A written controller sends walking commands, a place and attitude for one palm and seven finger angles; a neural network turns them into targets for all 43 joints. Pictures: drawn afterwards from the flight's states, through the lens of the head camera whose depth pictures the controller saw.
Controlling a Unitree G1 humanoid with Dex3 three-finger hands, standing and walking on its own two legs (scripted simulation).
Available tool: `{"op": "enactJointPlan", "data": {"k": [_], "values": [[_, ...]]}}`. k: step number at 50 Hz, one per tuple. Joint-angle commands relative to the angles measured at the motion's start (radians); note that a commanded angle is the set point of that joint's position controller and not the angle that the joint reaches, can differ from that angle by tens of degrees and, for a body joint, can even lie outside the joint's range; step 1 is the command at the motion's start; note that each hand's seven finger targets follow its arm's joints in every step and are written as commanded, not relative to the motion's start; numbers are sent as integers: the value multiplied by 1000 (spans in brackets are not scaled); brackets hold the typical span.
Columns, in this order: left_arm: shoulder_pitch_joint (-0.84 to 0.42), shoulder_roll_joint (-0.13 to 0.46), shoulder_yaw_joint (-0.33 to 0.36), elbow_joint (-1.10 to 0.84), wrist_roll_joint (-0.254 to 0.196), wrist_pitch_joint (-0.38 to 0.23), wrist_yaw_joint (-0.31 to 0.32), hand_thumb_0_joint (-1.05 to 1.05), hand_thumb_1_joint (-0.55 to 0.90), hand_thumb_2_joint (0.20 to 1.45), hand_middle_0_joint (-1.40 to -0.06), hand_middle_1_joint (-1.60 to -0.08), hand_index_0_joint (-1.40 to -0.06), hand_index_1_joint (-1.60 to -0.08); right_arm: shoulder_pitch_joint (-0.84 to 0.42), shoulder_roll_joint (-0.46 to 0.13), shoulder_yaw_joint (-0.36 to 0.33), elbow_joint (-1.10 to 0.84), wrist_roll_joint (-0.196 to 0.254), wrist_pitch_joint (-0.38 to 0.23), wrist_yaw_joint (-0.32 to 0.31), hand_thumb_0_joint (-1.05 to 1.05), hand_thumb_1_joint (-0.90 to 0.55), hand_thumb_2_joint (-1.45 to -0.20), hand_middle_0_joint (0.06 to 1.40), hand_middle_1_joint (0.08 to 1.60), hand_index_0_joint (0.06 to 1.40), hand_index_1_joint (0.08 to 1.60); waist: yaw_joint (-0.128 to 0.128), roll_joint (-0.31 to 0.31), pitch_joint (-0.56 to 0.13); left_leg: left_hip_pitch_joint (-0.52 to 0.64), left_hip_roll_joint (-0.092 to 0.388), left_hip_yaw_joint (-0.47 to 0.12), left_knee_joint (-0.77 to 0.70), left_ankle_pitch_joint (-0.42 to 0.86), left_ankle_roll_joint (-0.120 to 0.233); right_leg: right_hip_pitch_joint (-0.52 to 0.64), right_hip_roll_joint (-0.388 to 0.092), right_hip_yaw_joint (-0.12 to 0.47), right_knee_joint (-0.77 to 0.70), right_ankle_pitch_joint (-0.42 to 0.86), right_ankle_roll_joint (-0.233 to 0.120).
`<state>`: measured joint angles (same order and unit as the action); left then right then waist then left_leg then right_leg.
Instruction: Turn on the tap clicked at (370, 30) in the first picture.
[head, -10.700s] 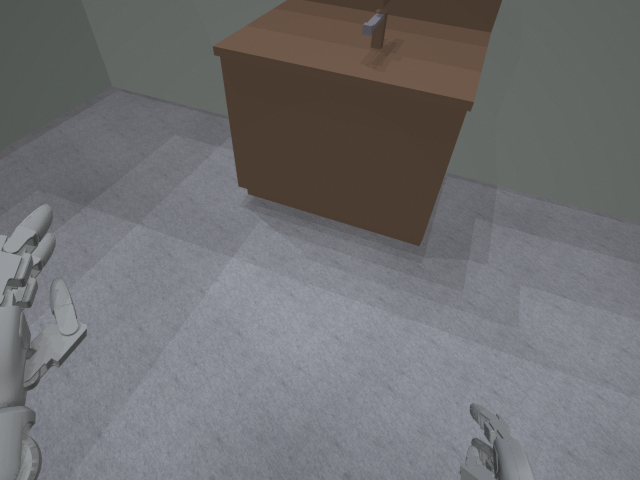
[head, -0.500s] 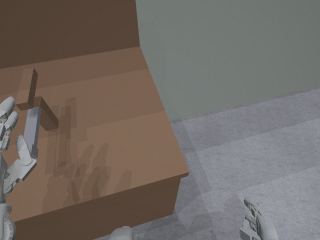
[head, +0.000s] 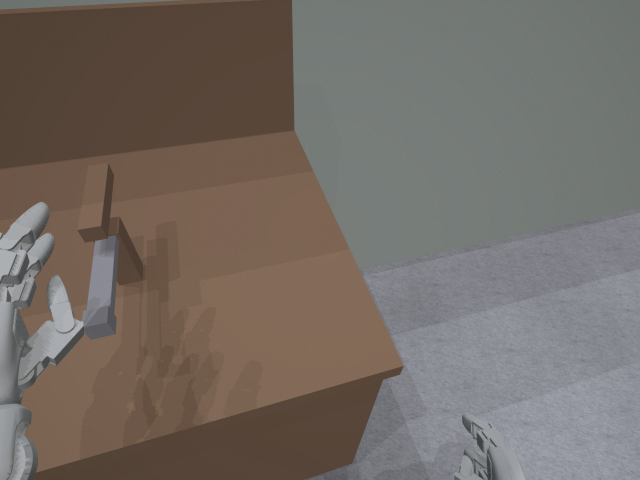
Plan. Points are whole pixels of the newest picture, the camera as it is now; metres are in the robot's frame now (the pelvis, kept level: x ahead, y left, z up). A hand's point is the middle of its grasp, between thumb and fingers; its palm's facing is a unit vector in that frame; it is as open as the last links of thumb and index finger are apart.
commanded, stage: come to a stop and stand still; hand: left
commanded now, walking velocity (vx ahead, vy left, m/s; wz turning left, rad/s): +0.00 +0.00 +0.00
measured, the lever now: (99, 322) +0.27 +0.29 +0.06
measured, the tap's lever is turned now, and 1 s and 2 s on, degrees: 0 0 0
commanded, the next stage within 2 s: look again from close up in 0.90 s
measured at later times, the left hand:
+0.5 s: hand (72, 315) +0.23 +0.26 +0.15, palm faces +0.29 -0.88 -0.37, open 7.4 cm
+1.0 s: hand (34, 294) +0.24 +0.30 +0.16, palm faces +0.37 -0.86 -0.36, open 7.4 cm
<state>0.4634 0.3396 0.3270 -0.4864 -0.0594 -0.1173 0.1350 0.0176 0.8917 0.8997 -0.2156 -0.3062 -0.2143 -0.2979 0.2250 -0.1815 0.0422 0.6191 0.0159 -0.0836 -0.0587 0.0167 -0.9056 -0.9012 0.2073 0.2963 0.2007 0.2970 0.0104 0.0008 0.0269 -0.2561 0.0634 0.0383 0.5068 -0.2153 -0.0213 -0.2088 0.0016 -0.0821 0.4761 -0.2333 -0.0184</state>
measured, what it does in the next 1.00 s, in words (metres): shifts its weight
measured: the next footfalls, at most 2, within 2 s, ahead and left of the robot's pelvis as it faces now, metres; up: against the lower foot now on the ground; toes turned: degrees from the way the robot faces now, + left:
none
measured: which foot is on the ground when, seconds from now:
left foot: down 0.00-1.00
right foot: down 0.00-1.00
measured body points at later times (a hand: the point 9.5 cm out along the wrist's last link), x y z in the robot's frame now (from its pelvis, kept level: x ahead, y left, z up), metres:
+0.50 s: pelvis +0.01 +0.03 +0.00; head +0.02 +0.05 +0.45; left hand +0.20 +0.31 +0.17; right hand +0.17 -0.20 -0.07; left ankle +0.04 +0.13 -0.74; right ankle +0.02 -0.11 -0.74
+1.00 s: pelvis +0.02 +0.05 +0.00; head +0.05 +0.09 +0.45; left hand +0.22 +0.35 +0.18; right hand +0.20 -0.16 -0.06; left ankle +0.04 +0.13 -0.74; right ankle +0.02 -0.11 -0.74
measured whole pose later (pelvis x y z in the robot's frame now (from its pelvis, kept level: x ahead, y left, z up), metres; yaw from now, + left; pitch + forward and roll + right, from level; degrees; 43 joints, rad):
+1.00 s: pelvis +0.02 +0.05 +0.00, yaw +0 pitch -1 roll -1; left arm 0.41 0.38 0.37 -0.47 -0.04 -0.22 0.10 0.02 0.89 0.90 -0.21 -0.31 -0.21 -0.30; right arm 0.18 -0.17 0.03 0.55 0.01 -0.14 -0.03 0.02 -0.91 -0.90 0.21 0.30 0.20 0.30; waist 0.02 -0.05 0.08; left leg -0.24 0.00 0.08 0.47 -0.23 0.05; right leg -0.17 -0.06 -0.05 0.39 -0.20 0.05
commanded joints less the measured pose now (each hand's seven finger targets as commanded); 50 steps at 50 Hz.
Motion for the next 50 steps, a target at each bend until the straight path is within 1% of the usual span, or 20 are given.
{"op": "enactJointPlan", "data": {"k": [1,5,10,11,12,13,14,15,16,19,20,22,24,25,31,36,40,41,45,50], "values": [[-167,184,122,-237,8,-76,34,0,900,900,-200,-300,-200,-300,-130,-125,-48,-167,-4,-65,-17,0,-900,-900,200,300,200,300,-7,103,-45,-79,70,-115,-214,-223,57,50,-51,100,-131,-81,9],[-104,158,95,-234,14,-76,36,0,900,900,-200,-300,-200,-300,-120,-129,-60,-169,2,-83,-9,0,-900,-900,200,300,200,300,-5,119,-94,-36,53,-94,-186,-108,49,95,-56,98,-124,38,4],[-39,181,122,-219,9,-73,37,0,900,900,-200,-300,-200,-300,-110,-135,-70,-168,1,-77,-4,0,-900,-900,200,300,200,300,-4,64,-124,-3,41,-72,-136,28,37,99,-73,98,-122,146,1],[-1034,954,675,-385,153,-178,11,0,900,900,-200,-300,-200,-300,-12,-172,-94,-158,-56,-112,-6,0,-900,-900,200,300,200,300,46,-109,58,-112,32,2,45,120,50,-86,-122,181,-235,237,51],[-479,364,286,165,64,-145,-36,0,900,900,-200,-300,-200,-300,-47,-66,-58,-90,-23,-106,-3,0,-900,-900,200,300,200,300,9,-121,-140,16,-71,-7,-11,105,42,-13,-158,184,-151,263,-51],[-225,299,245,85,25,-154,-28,0,900,900,-200,-300,-200,-300,-58,-121,-93,-167,-13,-117,3,0,-900,-900,200,300,200,300,53,-37,-76,39,-28,-9,-15,107,21,-24,-136,242,-178,308,-16],[-167,202,161,90,8,-154,-35,0,900,900,-200,-300,-200,-300,-34,-146,-99,-168,-5,-121,11,0,-900,-900,200,300,200,300,31,15,-150,55,-32,-20,-65,107,23,72,-132,195,-123,248,-31],[-120,129,96,43,-9,-160,-42,0,900,900,-200,-300,-200,-300,-81,-137,-101,-169,8,-125,21,0,-900,-900,200,300,200,300,32,147,-194,122,-7,-13,-98,145,39,58,-106,161,-79,191,-20],[-134,164,98,-71,-4,-168,-38,0,900,900,-200,-300,-200,-300,-67,-158,-104,-179,1,-126,33,0,-900,-900,200,300,200,300,33,138,-205,119,13,-27,-98,173,41,56,-86,149,-75,158,-6],[-73,172,73,-172,2,-175,-33,0,900,900,-200,-300,-200,-300,-89,-146,-94,-192,0,-136,49,0,-900,-900,200,300,200,300,36,13,-176,47,19,-53,-123,81,46,73,-70,127,-88,76,8],[-60,172,79,-178,-3,-170,-26,0,900,900,-200,-300,-200,-300,-115,-141,-88,-193,7,-137,48,0,-900,-900,200,300,200,300,30,6,-158,51,24,-57,-141,36,48,52,-62,117,-83,43,9],[-95,228,137,-181,7,-173,-16,0,900,900,-200,-300,-200,-300,-103,-146,-89,-204,-2,-139,34,0,-900,-900,200,300,200,300,28,-62,-118,3,15,-72,-152,-47,47,35,-62,115,-111,-13,11],[-128,258,189,-165,5,-178,-10,0,900,900,-200,-300,-200,-300,-103,-143,-86,-201,-4,-138,21,0,-900,-900,200,300,200,300,23,-71,-88,7,7,-75,-150,-59,47,7,-66,129,-136,-28,7],[-177,301,227,-197,6,-181,-3,0,900,900,-200,-300,-200,-300,-123,-146,-85,-196,-4,-133,13,0,-900,-900,200,300,200,300,15,-30,-79,16,11,-82,-158,-58,45,-6,-63,125,-130,-27,7],[-252,196,125,-200,12,-197,-10,0,900,900,-200,-300,-200,-300,-103,-138,-76,-181,-11,-150,11,0,-900,-900,200,300,200,300,13,150,-120,37,30,-82,-172,31,47,77,-62,98,-82,115,1],[-165,130,59,-188,22,-181,-13,0,900,900,-200,-300,-200,-300,-94,-141,-77,-175,-13,-149,34,0,-900,-900,200,300,200,300,13,100,-140,66,32,-75,-148,182,31,89,-51,76,-79,193,7],[-117,187,137,-170,20,-166,-7,0,900,900,-200,-300,-200,-300,-111,-139,-79,-185,-10,-122,33,0,-900,-900,200,300,200,300,13,50,-140,57,32,-71,-142,205,18,100,-53,73,-88,213,11],[-118,164,117,-155,15,-167,-14,0,900,900,-200,-300,-200,-300,-100,-140,-75,-188,-13,-112,32,0,-900,-900,200,300,200,300,9,54,-126,37,28,-73,-152,194,19,100,-48,67,-93,205,10],[-133,217,173,-211,9,-168,-11,0,900,900,-200,-300,-200,-300,-120,-133,-75,-207,-7,-101,22,0,-900,-900,200,300,200,300,9,71,-139,53,29,-70,-150,186,19,114,-54,70,-92,218,11],[-119,199,148,-265,9,-171,-10,0,900,900,-200,-300,-200,-300,-120,-134,-77,-211,-6,-106,20,0,-900,-900,200,300,200,300,11,107,-173,81,27,-65,-132,208,23,133,-58,69,-88,243,11]]}}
